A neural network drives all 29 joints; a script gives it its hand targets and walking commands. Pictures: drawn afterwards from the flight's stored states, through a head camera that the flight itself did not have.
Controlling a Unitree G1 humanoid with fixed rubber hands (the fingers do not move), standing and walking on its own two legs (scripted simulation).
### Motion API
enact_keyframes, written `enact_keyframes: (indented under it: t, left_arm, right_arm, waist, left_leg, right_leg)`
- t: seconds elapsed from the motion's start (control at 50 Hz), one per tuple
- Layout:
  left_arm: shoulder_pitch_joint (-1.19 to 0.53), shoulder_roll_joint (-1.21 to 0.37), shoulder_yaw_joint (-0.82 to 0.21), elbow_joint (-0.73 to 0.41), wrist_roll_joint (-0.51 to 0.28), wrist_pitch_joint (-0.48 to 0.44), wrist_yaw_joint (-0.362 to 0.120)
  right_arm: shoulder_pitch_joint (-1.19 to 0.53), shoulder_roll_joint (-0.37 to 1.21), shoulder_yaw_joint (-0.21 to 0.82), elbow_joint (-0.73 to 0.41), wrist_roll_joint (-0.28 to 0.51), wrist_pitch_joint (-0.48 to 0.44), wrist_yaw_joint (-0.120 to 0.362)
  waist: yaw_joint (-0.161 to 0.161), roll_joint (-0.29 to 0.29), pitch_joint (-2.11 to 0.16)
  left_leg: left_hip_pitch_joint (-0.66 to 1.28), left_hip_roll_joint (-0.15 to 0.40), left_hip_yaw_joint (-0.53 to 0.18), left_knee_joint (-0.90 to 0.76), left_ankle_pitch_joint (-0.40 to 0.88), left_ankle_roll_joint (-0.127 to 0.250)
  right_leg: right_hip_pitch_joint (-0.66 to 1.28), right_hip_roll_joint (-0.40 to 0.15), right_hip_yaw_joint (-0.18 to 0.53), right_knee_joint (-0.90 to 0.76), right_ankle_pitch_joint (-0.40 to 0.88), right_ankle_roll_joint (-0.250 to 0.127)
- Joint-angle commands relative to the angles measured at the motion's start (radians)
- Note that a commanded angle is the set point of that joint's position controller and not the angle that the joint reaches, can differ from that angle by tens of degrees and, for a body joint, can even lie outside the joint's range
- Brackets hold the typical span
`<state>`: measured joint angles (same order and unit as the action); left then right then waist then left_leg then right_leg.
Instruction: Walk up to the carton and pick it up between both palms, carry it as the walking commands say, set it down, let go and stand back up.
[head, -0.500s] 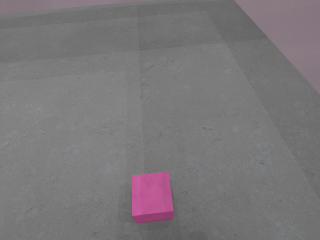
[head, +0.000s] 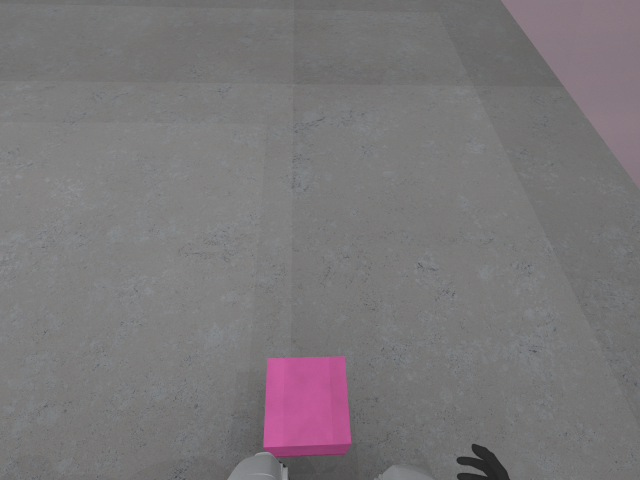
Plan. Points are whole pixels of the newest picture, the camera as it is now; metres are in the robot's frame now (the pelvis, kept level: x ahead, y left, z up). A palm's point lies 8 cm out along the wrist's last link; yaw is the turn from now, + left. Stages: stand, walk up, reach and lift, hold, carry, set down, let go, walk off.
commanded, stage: walk up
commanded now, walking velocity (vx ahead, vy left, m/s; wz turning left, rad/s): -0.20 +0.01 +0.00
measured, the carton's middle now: (306, 407) +0.35 +0.05 -0.67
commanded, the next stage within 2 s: none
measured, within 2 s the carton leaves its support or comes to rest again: neither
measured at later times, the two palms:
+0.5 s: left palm out of the picture -0.04 +0.19 -0.12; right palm out of the picture -0.04 -0.29 -0.12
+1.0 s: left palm out of the picture +0.05 +0.20 -0.14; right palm out of the picture -0.09 -0.22 -0.13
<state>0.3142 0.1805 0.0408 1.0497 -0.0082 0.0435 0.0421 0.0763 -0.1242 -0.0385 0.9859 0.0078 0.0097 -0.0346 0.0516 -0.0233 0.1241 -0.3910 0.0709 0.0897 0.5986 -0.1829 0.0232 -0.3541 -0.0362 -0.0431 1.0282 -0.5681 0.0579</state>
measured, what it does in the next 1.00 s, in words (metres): steps on the spot: right foot, then left foot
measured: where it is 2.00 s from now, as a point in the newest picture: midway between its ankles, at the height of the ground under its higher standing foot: outside the picture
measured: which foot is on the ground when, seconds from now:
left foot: down 0.00-0.24, up 0.26-0.56, down 0.58-1.00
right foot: up 0.00-0.20, down 0.22-0.60, up 0.62-0.96, down 0.98-1.00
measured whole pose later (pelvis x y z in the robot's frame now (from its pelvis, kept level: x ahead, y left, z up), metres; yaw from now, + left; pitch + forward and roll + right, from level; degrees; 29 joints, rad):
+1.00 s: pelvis +0.00 -0.03 +0.01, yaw +1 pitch +0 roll +0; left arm 0.19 0.18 0.02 1.02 0.00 0.01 0.03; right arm 0.42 -0.08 0.01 1.16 -0.02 -0.03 -0.04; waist -0.03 -0.01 0.07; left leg 0.00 0.00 0.11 0.41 -0.40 0.02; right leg -0.32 -0.02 -0.12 0.49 -0.12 -0.01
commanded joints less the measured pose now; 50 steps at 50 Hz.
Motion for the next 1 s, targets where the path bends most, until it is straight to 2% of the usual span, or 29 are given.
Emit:
enact_keyframes:
  t: [0.0, 0.1, 0.16, 0.18, 0.2, 0.22, 0.24, 0.26, 0.32, 0.36, 0.44, 0.46, 0.48, 0.5, 0.52, 0.54, 0.56, 0.58, 0.62, 0.64, 0.66, 0.7, 0.74, 0.78, 0.84, 0.86, 0.92, 0.94, 0.98]
  left_arm:
    - [0.094, 0.07, 0.025, -0.066, 0.015, 0.027, 0.004]
    - [0.049, 0.087, 0.019, -0.081, 0.012, 0.025, -0.004]
    - [0.086, 0.093, 0.012, -0.072, 0.014, 0.006, -0.007]
    - [0.117, 0.121, 0.016, -0.067, 0.022, -0.005, -0.006]
    - [0.148, 0.219, 0.047, -0.072, 0.038, -0.014, -0.004]
    - [0.079, 0.263, 0.046, -0.093, 0.053, -0.022, -0.007]
    - [-0.046, 0.223, 0.028, -0.123, 0.045, -0.025, -0.01]
    - [-0.123, 0.189, 0.002, -0.147, 0.044, -0.024, -0.022]
    - [-0.164, 0.095, -0.013, -0.14, 0.022, -0.053, -0.016]
    - [-0.105, 0.116, 0.003, -0.127, 0.023, -0.07, -0.008]
    - [0.012, 0.16, 0.017, -0.042, 0.035, -0.058, -0.006]
    - [0.086, 0.262, 0.052, -0.036, 0.031, -0.045, 0.009]
    - [0.132, 0.29, 0.058, -0.009, 0.031, -0.038, 0.021]
    - [0.164, 0.274, 0.056, 0.009, 0.033, -0.035, 0.017]
    - [0.134, 0.237, 0.045, 0.012, 0.042, -0.034, 0.003]
    - [0.064, 0.194, 0.026, -0.007, 0.046, -0.036, -0.011]
    - [-0.029, 0.136, 0.008, -0.035, 0.044, -0.044, -0.023]
    - [-0.098, 0.067, -0.012, -0.078, 0.039, -0.057, -0.033]
    - [-0.173, 0.064, 0.005, -0.106, 0.045, -0.056, -0.038]
    - [-0.128, 0.076, 0.002, -0.082, 0.038, -0.053, -0.044]
    - [-0.096, 0.08, -0.003, -0.068, 0.042, -0.056, -0.048]
    - [-0.083, 0.067, -0.006, -0.05, 0.049, -0.058, -0.054]
    - [-0.042, 0.049, -0.004, -0.036, 0.029, -0.04, -0.044]
    - [-0.037, 0.053, -0.004, -0.055, 0.015, -0.032, -0.036]
    - [-0.068, 0.038, -0.012, -0.084, 0.018, -0.031, -0.028]
    - [-0.084, 0.034, -0.012, -0.068, 0.012, -0.028, -0.025]
    - [-0.056, 0.04, -0.014, -0.06, 0.005, -0.043, -0.011]
    - [0.004, 0.059, -0.007, -0.037, 0.004, -0.053, -0.005]
    - [0.084, 0.143, 0.02, -0.003, 0.017, -0.066, -0.001]
  right_arm:
    - [0.028, -0.212, -0.043, -0.057, -0.014, 0.028, -0.022]
    - [0.055, -0.232, -0.056, -0.04, -0.012, 0.044, -0.013]
    - [0.003, -0.244, -0.057, -0.045, -0.013, 0.064, 0.002]
    - [0.019, -0.21, -0.049, -0.05, -0.014, 0.066, 0.009]
    - [0.016, -0.167, -0.035, -0.077, -0.016, 0.066, 0.02]
    - [-0.004, -0.142, -0.014, -0.096, -0.027, 0.07, 0.027]
    - [0.015, -0.153, -0.028, -0.093, -0.033, 0.067, 0.034]
    - [0.057, -0.171, -0.029, -0.089, -0.034, 0.058, 0.035]
    - [0.148, -0.145, -0.03, 0.005, -0.026, 0.036, 0.051]
    - [0.175, -0.149, -0.028, 0.016, -0.036, 0.03, 0.045]
    - [0.14, -0.118, 0.01, -0.001, -0.02, -0.005, 0.018]
    - [0.135, -0.171, -0.013, -0.012, -0.025, 0.009, 0.019]
    - [0.151, -0.173, -0.014, -0.011, -0.028, 0.016, 0.027]
    - [0.181, -0.155, -0.005, 0.001, -0.023, 0.012, 0.033]
    - [0.201, -0.139, 0.009, 0.017, -0.017, -0.001, 0.037]
    - [0.239, -0.14, 0.011, 0.039, -0.017, -0.022, 0.038]
    - [0.345, -0.178, 0.001, 0.073, -0.027, -0.038, 0.032]
    - [0.433, -0.25, -0.01, 0.099, -0.04, -0.046, 0.019]
    - [0.386, -0.2, 0.014, 0.103, -0.037, -0.045, 0.004]
    - [0.383, -0.193, 0.014, 0.095, -0.042, -0.062, 0.005]
    - [0.357, -0.178, 0.023, 0.092, -0.035, -0.071, 0.004]
    - [0.361, -0.151, 0.024, 0.108, -0.025, -0.062, 0.003]
    - [0.394, -0.144, 0.029, 0.108, -0.023, -0.091, 0.002]
    - [0.327, -0.142, 0.027, 0.105, -0.023, -0.079, -0.01]
    - [0.36, -0.135, 0.022, 0.138, -0.021, -0.05, -0.015]
    - [0.399, -0.12, 0.024, 0.151, -0.029, -0.055, -0.018]
    - [0.398, -0.137, 0.011, 0.161, -0.026, -0.047, -0.019]
    - [0.393, -0.125, 0.011, 0.155, -0.023, -0.047, -0.016]
    - [0.43, -0.078, 0.022, 0.135, -0.009, -0.047, -0.016]
  waist:
    - [-0.048, 0.284, -0.168]
    - [-0.037, 0.196, -0.188]
    - [0.021, 0.16, -0.181]
    - [0.036, 0.085, -0.171]
    - [0.073, -0.171, -0.136]
    - [0.055, -0.395, -0.069]
    - [-0.021, -0.353, 0.0]
    - [-0.067, -0.269, 0.019]
    - [-0.086, -0.079, -0.09]
    - [-0.062, -0.049, -0.12]
    - [-0.031, -0.095, -0.091]
    - [-0.013, -0.058, -0.087]
    - [-0.001, -0.102, -0.111]
    - [-0.004, -0.135, -0.14]
    - [-0.018, -0.16, -0.137]
    - [-0.063, -0.153, -0.119]
    - [-0.137, -0.023, -0.109]
    - [-0.176, 0.231, -0.081]
    - [-0.135, 0.181, 0.057]
    - [-0.117, 0.077, 0.049]
    - [-0.098, 0.102, 0.061]
    - [-0.114, 0.191, 0.046]
    - [-0.07, 0.091, 0.015]
    - [-0.047, 0.166, 0.021]
    - [-0.067, 0.276, -0.045]
    - [-0.076, 0.214, -0.051]
    - [-0.053, 0.16, -0.097]
    - [-0.032, 0.112, -0.142]
    - [-0.019, -0.068, -0.261]
  left_leg:
    - [0.025, 0.218, -0.194, -0.243, 0.389, 0.146]
    - [0.099, 0.224, -0.251, -0.292, 0.142, 0.127]
    - [0.007, 0.161, -0.225, -0.29, -0.107, 0.074]
    - [-0.053, 0.096, -0.177, -0.22, -0.236, 0.038]
    - [-0.204, -0.017, -0.096, -0.006, -0.33, -0.011]
    - [-0.186, -0.084, -0.054, 0.219, -0.296, -0.043]
    - [-0.102, -0.098, -0.124, 0.296, -0.241, -0.042]
    - [0.036, -0.084, -0.152, 0.307, -0.189, -0.051]
    - [0.034, -0.086, -0.099, 0.275, -0.082, -0.037]
    - [-0.012, -0.085, -0.073, 0.21, -0.095, -0.055]
    - [0.126, -0.08, -0.034, -0.225, -0.113, -0.048]
    - [0.038, -0.1, -0.017, -0.187, -0.164, -0.054]
    - [0.007, -0.096, -0.024, -0.151, -0.178, -0.051]
    - [0.05, -0.082, -0.028, -0.129, -0.214, -0.038]
    - [0.14, -0.069, -0.022, -0.149, -0.247, -0.025]
    - [0.308, -0.045, -0.032, -0.208, -0.272, 0.0]
    - [0.495, 0.079, -0.192, -0.333, -0.378, 0.048]
    - [0.511, 0.292, -0.487, -0.503, -0.498, 0.101]
    - [0.305, 0.279, -0.407, -0.499, -0.245, 0.142]
    - [0.356, 0.3, -0.389, -0.482, -0.153, 0.119]
    - [0.355, 0.254, -0.301, -0.454, 0.024, 0.101]
    - [0.398, 0.148, -0.139, -0.41, 0.318, 0.106]
    - [0.42, 0.201, -0.145, -0.343, 0.773, 0.041]
    - [0.33, 0.154, -0.042, -0.309, 0.99, 0.016]
    - [0.346, 0.079, 0.009, -0.289, 0.854, 0.05]
    - [0.371, 0.104, -0.022, -0.27, 0.884, 0.055]
    - [0.371, 0.1, -0.037, -0.172, 0.869, 0.063]
    - [0.324, 0.064, -0.024, -0.116, 0.723, 0.051]
    - [0.169, -0.015, -0.001, -0.02, 0.115, -0.011]
  right_leg:
    - [0.025, 0.0, 0.013, 0.03, 0.023, -0.003]
    - [0.047, 0.01, -0.007, -0.197, 0.091, -0.025]
    - [0.198, 0.024, -0.063, -0.486, 0.262, -0.045]
    - [0.257, -0.028, -0.02, -0.61, 0.292, -0.064]
    - [0.24, -0.25, 0.275, -0.777, 0.054, -0.119]
    - [0.024, -0.421, 0.514, -0.992, -0.293, -0.191]
    - [-0.116, -0.36, 0.448, -1.043, -0.276, -0.18]
    - [-0.2, -0.299, 0.328, -0.965, -0.093, -0.179]
    - [0.062, -0.158, 0.087, -0.825, 0.278, -0.112]
    - [0.196, -0.176, 0.077, -0.806, 0.331, -0.129]
    - [0.248, -0.191, 0.129, -0.705, 0.482, -0.166]
    - [0.315, -0.309, 0.256, -0.645, 0.54, -0.188]
    - [0.358, -0.366, 0.338, -0.651, 0.478, -0.213]
    - [0.335, -0.379, 0.375, -0.705, 0.239, -0.223]
    - [0.237, -0.325, 0.345, -0.741, -0.021, -0.214]
    - [0.051, -0.232, 0.256, -0.713, -0.103, -0.175]
    - [-0.189, -0.116, 0.13, -0.55, -0.038, -0.108]
    - [-0.333, -0.011, 0.002, -0.246, 0.082, -0.062]
    - [-0.267, -0.048, 0.039, -0.139, 0.102, -0.055]
    - [-0.303, -0.064, 0.059, -0.105, 0.187, -0.049]
    - [-0.296, -0.07, 0.046, -0.097, 0.23, -0.048]
    - [-0.273, -0.02, -0.043, -0.118, 0.234, -0.031]
    - [-0.224, -0.012, -0.021, -0.122, 0.331, -0.017]
    - [-0.09, 0.013, -0.041, -0.243, 0.345, -0.007]
    - [-0.004, 0.041, -0.091, -0.325, 0.351, -0.029]
    - [-0.002, 0.047, -0.093, -0.37, 0.359, -0.036]
    - [0.103, 0.04, -0.105, -0.58, 0.436, -0.066]
    - [0.235, -0.005, -0.085, -0.634, 0.671, -0.074]
    - [0.478, -0.205, 0.067, -0.545, 1.281, -0.138]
